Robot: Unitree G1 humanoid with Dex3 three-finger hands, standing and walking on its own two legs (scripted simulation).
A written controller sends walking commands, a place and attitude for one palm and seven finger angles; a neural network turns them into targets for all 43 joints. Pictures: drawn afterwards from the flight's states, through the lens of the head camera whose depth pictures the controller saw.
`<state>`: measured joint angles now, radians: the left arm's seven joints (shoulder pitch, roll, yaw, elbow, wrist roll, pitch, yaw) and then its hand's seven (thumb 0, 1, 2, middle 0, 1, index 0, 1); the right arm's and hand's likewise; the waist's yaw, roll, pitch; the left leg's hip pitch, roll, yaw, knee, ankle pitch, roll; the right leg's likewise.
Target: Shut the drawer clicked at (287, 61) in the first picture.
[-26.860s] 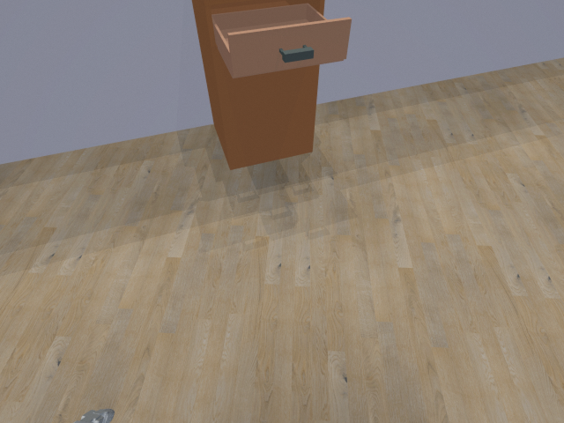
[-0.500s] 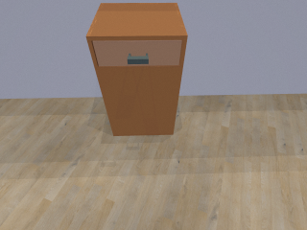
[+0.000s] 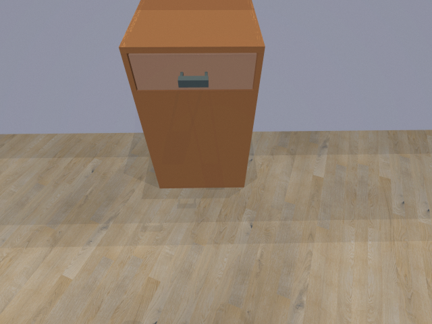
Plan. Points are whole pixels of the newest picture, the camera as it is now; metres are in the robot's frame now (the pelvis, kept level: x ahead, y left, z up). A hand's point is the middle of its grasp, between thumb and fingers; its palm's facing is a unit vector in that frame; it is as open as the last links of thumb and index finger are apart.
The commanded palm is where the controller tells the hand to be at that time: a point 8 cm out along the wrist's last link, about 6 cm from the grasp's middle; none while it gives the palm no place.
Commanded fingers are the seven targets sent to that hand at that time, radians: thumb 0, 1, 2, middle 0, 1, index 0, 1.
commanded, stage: look to check the result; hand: left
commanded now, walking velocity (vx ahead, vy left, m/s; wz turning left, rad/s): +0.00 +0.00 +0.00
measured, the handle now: (193, 78) +0.88 +0.13 -0.04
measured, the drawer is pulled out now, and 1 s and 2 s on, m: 0.00 0.00 0.00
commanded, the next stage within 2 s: stand and wait in 0.16 s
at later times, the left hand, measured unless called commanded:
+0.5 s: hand out of the picture +0.00 +0.16 -0.17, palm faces +0.04 -0.98 -0.20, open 7.4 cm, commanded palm none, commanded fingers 0.00 0.90 0.90 -0.20 -0.30 -0.20 -0.30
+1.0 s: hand out of the picture +0.01 +0.16 -0.17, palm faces +0.05 -0.98 -0.21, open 7.4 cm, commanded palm none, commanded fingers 0.00 0.90 0.90 -0.20 -0.30 -0.20 -0.30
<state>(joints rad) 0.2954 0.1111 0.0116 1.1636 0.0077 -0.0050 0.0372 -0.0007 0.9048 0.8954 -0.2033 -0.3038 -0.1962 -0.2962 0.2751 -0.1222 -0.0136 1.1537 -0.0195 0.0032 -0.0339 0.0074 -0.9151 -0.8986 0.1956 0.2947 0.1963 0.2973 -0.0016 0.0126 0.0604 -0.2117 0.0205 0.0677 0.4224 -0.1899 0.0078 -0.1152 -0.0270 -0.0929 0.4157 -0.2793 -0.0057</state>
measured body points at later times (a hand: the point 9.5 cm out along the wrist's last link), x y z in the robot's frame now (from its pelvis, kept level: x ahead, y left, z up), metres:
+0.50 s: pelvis +0.01 -0.01 +0.00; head +0.02 -0.02 +0.45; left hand +0.00 +0.21 -0.16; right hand +0.00 -0.22 -0.17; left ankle +0.02 +0.11 -0.74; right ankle -0.03 -0.11 -0.74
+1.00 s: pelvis +0.01 -0.02 +0.00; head +0.03 -0.03 +0.45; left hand +0.01 +0.21 -0.16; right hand +0.01 -0.24 -0.16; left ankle +0.02 +0.11 -0.74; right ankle -0.03 -0.11 -0.74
